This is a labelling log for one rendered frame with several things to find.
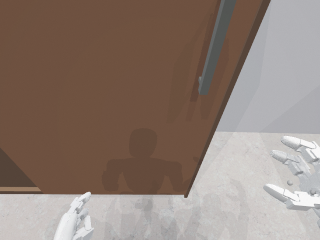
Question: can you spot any left robot hand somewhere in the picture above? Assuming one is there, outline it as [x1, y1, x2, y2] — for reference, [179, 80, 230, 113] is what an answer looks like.
[53, 192, 94, 240]

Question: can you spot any right robot hand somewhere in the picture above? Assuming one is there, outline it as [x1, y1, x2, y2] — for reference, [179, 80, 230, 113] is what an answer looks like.
[263, 136, 320, 218]

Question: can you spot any handle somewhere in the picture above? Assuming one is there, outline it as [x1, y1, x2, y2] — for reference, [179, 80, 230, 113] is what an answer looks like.
[198, 0, 237, 95]

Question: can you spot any wardrobe door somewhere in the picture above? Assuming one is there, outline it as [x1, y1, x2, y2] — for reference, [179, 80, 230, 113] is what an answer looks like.
[0, 0, 261, 195]
[0, 148, 37, 187]

